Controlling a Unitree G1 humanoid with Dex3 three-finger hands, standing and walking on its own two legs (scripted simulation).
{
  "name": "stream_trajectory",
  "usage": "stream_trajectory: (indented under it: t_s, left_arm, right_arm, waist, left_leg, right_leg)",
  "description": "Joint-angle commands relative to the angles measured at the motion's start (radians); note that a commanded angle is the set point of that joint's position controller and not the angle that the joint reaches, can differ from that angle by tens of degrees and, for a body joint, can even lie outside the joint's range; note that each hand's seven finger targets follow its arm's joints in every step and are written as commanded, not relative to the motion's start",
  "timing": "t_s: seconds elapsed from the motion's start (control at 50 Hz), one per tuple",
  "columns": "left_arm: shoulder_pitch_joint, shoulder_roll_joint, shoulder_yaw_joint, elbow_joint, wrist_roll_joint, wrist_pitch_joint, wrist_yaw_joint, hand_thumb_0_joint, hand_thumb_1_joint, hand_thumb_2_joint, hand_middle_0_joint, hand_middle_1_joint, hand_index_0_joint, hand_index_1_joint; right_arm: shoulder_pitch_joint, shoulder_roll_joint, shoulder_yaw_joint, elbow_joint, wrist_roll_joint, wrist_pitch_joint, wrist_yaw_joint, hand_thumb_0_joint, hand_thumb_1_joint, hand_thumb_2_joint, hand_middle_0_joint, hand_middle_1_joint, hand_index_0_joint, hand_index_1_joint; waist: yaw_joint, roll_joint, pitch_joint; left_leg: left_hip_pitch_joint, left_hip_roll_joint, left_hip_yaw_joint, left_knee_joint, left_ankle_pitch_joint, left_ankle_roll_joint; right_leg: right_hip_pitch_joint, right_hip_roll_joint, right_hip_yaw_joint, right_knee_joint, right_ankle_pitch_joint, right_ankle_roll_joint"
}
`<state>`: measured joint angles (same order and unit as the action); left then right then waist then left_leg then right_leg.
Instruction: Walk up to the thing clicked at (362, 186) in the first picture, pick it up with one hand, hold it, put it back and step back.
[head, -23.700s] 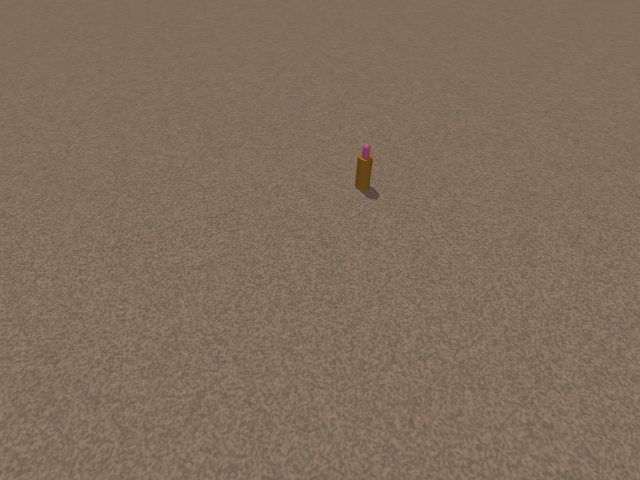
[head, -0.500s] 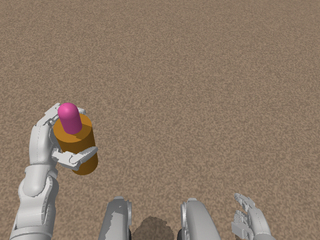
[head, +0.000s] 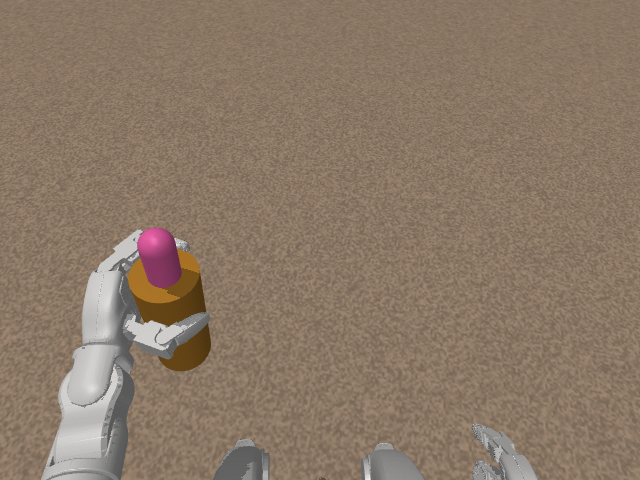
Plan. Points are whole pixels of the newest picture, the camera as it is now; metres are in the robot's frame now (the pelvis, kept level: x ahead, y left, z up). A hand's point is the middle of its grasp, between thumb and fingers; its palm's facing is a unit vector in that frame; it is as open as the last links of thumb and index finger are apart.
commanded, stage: lift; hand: left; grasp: from the side
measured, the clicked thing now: (172, 301) +0.34 +0.17 +0.04
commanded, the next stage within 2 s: hold in 0.72 s
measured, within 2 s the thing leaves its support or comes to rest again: neither
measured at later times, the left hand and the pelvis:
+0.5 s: hand (172, 277) +0.34 +0.16 +0.08, palm faces +0.04 -1.00 -0.02, open 10.4 cm; pelvis +0.01 -0.01 +0.03, yaw +0 degrees
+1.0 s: hand (170, 263) +0.35 +0.16 +0.10, palm faces +0.03 -1.00 -0.02, open 10.4 cm; pelvis +0.02 -0.01 +0.05, yaw +0 degrees
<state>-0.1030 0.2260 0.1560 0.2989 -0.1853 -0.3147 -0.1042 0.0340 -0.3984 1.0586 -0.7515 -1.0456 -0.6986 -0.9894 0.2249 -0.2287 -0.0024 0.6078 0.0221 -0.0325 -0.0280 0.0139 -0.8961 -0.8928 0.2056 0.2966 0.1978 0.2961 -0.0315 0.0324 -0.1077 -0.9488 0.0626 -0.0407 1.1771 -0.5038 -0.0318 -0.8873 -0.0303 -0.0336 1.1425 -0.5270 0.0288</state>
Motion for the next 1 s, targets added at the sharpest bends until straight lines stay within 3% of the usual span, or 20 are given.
stream_trajectory:
  t_s: [0.0, 0.04, 0.2, 0.22, 0.28, 0.36, 0.42, 0.46, 0.56, 0.62, 0.66, 0.74, 0.78, 0.8, 0.82, 0.84, 0.92, 0.94, 0.96, 0.98]
  left_arm:
    - [-0.244, 0.125, 0.041, -0.221, -0.009, -0.073, 0.011, 0.000, 0.098, 1.183, -1.223, -1.359, -1.253, -1.344]
    - [-0.214, 0.121, 0.048, -0.162, -0.009, -0.070, 0.010, 0.000, 0.109, 1.197, -1.240, -1.379, -1.272, -1.363]
    - [-0.264, 0.117, 0.040, -0.180, -0.008, -0.084, 0.002, 0.000, 0.103, 1.200, -1.221, -1.375, -1.253, -1.360]
    - [-0.206, 0.118, 0.057, -0.099, -0.007, -0.078, -0.001, 0.000, 0.093, 1.200, -1.225, -1.380, -1.257, -1.365]
    - [-0.288, 0.130, 0.043, -0.206, -0.005, -0.095, -0.005, 0.000, 0.073, 1.201, -1.227, -1.386, -1.259, -1.372]
    - [-0.194, 0.077, 0.039, -0.065, -0.020, -0.084, -0.013, 0.000, 0.102, 1.203, -1.219, -1.382, -1.252, -1.367]
    - [-0.284, 0.142, 0.059, -0.167, -0.006, -0.109, -0.012, 0.000, 0.102, 1.212, -1.224, -1.387, -1.254, -1.375]
    - [-0.241, 0.102, 0.043, -0.117, -0.012, -0.103, -0.012, 0.000, 0.099, 1.215, -1.235, -1.401, -1.267, -1.386]
    - [-0.243, 0.089, 0.031, -0.108, -0.018, -0.100, -0.017, 0.000, 0.099, 1.216, -1.224, -1.391, -1.254, -1.379]
    - [-0.284, 0.118, 0.045, -0.157, -0.013, -0.109, -0.013, 0.000, 0.073, 1.219, -1.241, -1.408, -1.270, -1.396]
    - [-0.218, 0.083, 0.032, -0.073, -0.014, -0.098, -0.017, 0.000, 0.078, 1.214, -1.239, -1.401, -1.269, -1.390]
    - [-0.300, 0.123, 0.046, -0.176, -0.011, -0.116, -0.013, 0.000, 0.097, 1.222, -1.235, -1.406, -1.264, -1.394]
    - [-0.235, 0.091, 0.039, -0.107, -0.014, -0.105, -0.015, 0.000, 0.114, 1.227, -1.232, -1.405, -1.262, -1.393]
    - [-0.295, 0.116, 0.046, -0.185, -0.019, -0.115, -0.014, 0.000, 0.111, 1.222, -1.242, -1.412, -1.273, -1.399]
    - [-0.227, 0.073, 0.027, -0.079, -0.020, -0.104, -0.018, 0.000, 0.074, 1.178, -1.272, -1.421, -1.304, -1.405]
    - [-0.267, 0.097, 0.029, -0.148, -0.019, -0.108, -0.019, 0.000, 0.057, 1.170, -1.273, -1.418, -1.306, -1.402]
    - [-0.242, 0.087, 0.034, -0.083, -0.010, -0.099, -0.015, 0.000, 0.072, 1.178, -1.278, -1.423, -1.309, -1.409]
    - [-0.302, 0.114, 0.041, -0.174, -0.009, -0.107, -0.011, 0.000, 0.078, 1.170, -1.273, -1.415, -1.305, -1.399]
    - [-0.256, 0.087, 0.031, -0.089, -0.010, -0.098, -0.014, 0.000, 0.063, 1.173, -1.282, -1.420, -1.311, -1.406]
    - [-0.275, 0.107, 0.041, -0.134, -0.011, -0.099, -0.012, 0.000, 0.058, 1.172, -1.273, -1.421, -1.306, -1.405]
  right_arm:
    - [0.011, -0.136, -0.061, -0.113, -0.002, -0.038, -0.019, 0.000, -0.896, -0.893, 0.201, 0.300, 0.200, 0.300]
    - [0.014, -0.135, -0.058, -0.102, -0.002, -0.039, -0.020, 0.000, -0.894, -0.892, 0.201, 0.300, 0.200, 0.300]
    - [0.006, -0.126, -0.056, -0.114, -0.004, -0.030, -0.016, 0.000, -0.893, -0.892, 0.201, 0.300, 0.200, 0.300]
    - [0.011, -0.128, -0.056, -0.097, -0.006, -0.026, -0.016, 0.000, -0.896, -0.893, 0.201, 0.299, 0.200, 0.299]
    - [0.009, -0.127, -0.057, -0.101, -0.009, -0.023, -0.015, 0.000, -0.896, -0.893, 0.201, 0.300, 0.200, 0.300]
    - [-0.009, -0.127, -0.053, -0.104, -0.006, -0.023, -0.013, 0.000, -0.891, -0.892, 0.201, 0.300, 0.200, 0.300]
    - [-0.007, -0.133, -0.057, -0.101, -0.008, -0.017, -0.016, 0.000, -0.892, -0.893, 0.201, 0.300, 0.200, 0.300]
    - [-0.007, -0.132, -0.056, -0.104, -0.008, -0.015, -0.015, 0.000, -0.894, -0.893, 0.201, 0.300, 0.200, 0.300]
    - [-0.005, -0.131, -0.055, -0.095, -0.008, -0.014, -0.015, 0.000, -0.893, -0.894, 0.201, 0.300, 0.200, 0.300]
    - [-0.005, -0.132, -0.057, -0.093, -0.009, -0.008, -0.017, 0.000, -0.896, -0.894, 0.200, 0.300, 0.200, 0.300]
    - [-0.016, -0.126, -0.054, -0.099, -0.008, -0.006, -0.015, 0.000, -0.893, -0.893, 0.200, 0.300, 0.200, 0.300]
    - [-0.016, -0.127, -0.055, -0.098, -0.010, -0.003, -0.016, 0.000, -0.892, -0.893, 0.200, 0.300, 0.200, 0.300]
    - [-0.016, -0.130, -0.055, -0.100, -0.007, -0.002, -0.014, 0.000, -0.889, -0.893, 0.201, 0.300, 0.200, 0.300]
    - [-0.014, -0.128, -0.055, -0.097, -0.008, -0.002, -0.016, 0.000, -0.893, -0.893, 0.201, 0.300, 0.200, 0.300]
    - [-0.012, -0.128, -0.053, -0.098, -0.008, 0.000, -0.016, 0.000, -0.913, -0.896, 0.201, 0.300, 0.200, 0.300]
    - [-0.012, -0.130, -0.054, -0.093, -0.009, -0.001, -0.017, 0.000, -0.910, -0.895, 0.201, 0.300, 0.200, 0.300]
    - [-0.016, -0.129, -0.054, -0.093, -0.009, 0.005, -0.017, 0.000, -0.906, -0.895, 0.200, 0.300, 0.200, 0.300]
    - [-0.014, -0.129, -0.057, -0.093, -0.010, 0.004, -0.016, 0.000, -0.905, -0.894, 0.201, 0.300, 0.200, 0.300]
    - [-0.016, -0.126, -0.054, -0.093, -0.010, 0.007, -0.017, 0.000, -0.911, -0.896, 0.200, 0.300, 0.200, 0.300]
    - [-0.019, -0.129, -0.055, -0.098, -0.008, 0.006, -0.018, 0.000, -0.904, -0.894, 0.200, 0.300, 0.200, 0.300]
  waist:
    - [-0.012, 0.002, -0.336]
    - [-0.012, -0.024, -0.282]
    - [-0.003, -0.006, -0.290]
    - [-0.004, -0.028, -0.255]
    - [-0.001, 0.020, -0.293]
    - [-0.008, -0.062, -0.210]
    - [0.009, 0.012, -0.273]
    - [0.001, -0.023, -0.238]
    - [-0.005, -0.029, -0.238]
    - [0.004, -0.012, -0.253]
    - [0.001, -0.046, -0.205]
    - [0.006, 0.008, -0.241]
    - [0.005, -0.040, -0.211]
    - [0.007, -0.007, -0.240]
    - [-0.006, -0.042, -0.234]
    - [0.001, -0.023, -0.238]
    - [0.003, -0.026, -0.201]
    - [0.010, -0.002, -0.230]
    - [0.001, -0.040, -0.217]
    - [0.008, -0.035, -0.218]
  left_leg:
    - [0.308, -0.034, 0.011, -0.204, 0.242, 0.032]
    - [0.297, -0.035, 0.016, -0.221, 0.223, 0.035]
    - [0.349, -0.038, 0.031, -0.269, 0.261, 0.033]
    - [0.339, -0.039, 0.032, -0.273, 0.257, 0.035]
    - [0.395, -0.038, 0.035, -0.290, 0.287, 0.031]
    - [0.367, -0.038, 0.034, -0.312, 0.246, 0.036]
    - [0.423, -0.039, 0.034, -0.330, 0.265, 0.028]
    - [0.419, -0.040, 0.039, -0.331, 0.279, 0.031]
    - [0.432, -0.040, 0.043, -0.339, 0.301, 0.033]
    - [0.455, -0.042, 0.044, -0.347, 0.323, 0.031]
    - [0.434, -0.042, 0.044, -0.355, 0.309, 0.033]
    - [0.474, -0.046, 0.051, -0.368, 0.313, 0.028]
    - [0.473, -0.041, 0.043, -0.383, 0.312, 0.029]
    - [0.489, -0.045, 0.051, -0.375, 0.328, 0.029]
    - [0.497, -0.042, 0.047, -0.375, 0.346, 0.032]
    - [0.501, -0.041, 0.047, -0.378, 0.363, 0.030]
    - [0.508, -0.040, 0.048, -0.393, 0.358, 0.029]
    - [0.517, -0.041, 0.049, -0.396, 0.358, 0.027]
    - [0.512, -0.041, 0.049, -0.394, 0.360, 0.031]
    - [0.514, -0.043, 0.052, -0.400, 0.357, 0.030]
  right_leg:
    - [0.185, 0.038, -0.013, -0.199, 0.295, -0.036]
    - [0.200, 0.036, -0.010, -0.223, 0.282, -0.033]
    - [0.291, 0.032, -0.001, -0.275, 0.325, -0.029]
    - [0.285, 0.033, -0.001, -0.282, 0.324, -0.028]
    - [0.306, 0.034, -0.001, -0.286, 0.352, -0.032]
    - [0.308, 0.038, -0.005, -0.317, 0.317, -0.026]
    - [0.335, 0.034, -0.005, -0.314, 0.325, -0.034]
    - [0.339, 0.036, -0.001, -0.325, 0.344, -0.030]
    - [0.361, 0.036, 0.001, -0.341, 0.373, -0.027]
    - [0.380, 0.034, 0.000, -0.347, 0.390, -0.028]
    - [0.384, 0.037, -0.005, -0.356, 0.380, -0.026]
    - [0.399, 0.035, 0.000, -0.365, 0.381, -0.029]
    - [0.398, 0.041, -0.009, -0.367, 0.374, -0.029]
    - [0.415, 0.036, 0.000, -0.372, 0.396, -0.027]
    - [0.415, 0.039, -0.004, -0.372, 0.414, -0.025]
    - [0.421, 0.040, -0.005, -0.367, 0.429, -0.027]
    - [0.419, 0.040, -0.007, -0.382, 0.416, -0.028]
    - [0.433, 0.038, -0.006, -0.382, 0.417, -0.029]
    - [0.435, 0.039, -0.007, -0.390, 0.422, -0.025]
    - [0.442, 0.038, -0.005, -0.397, 0.424, -0.025]
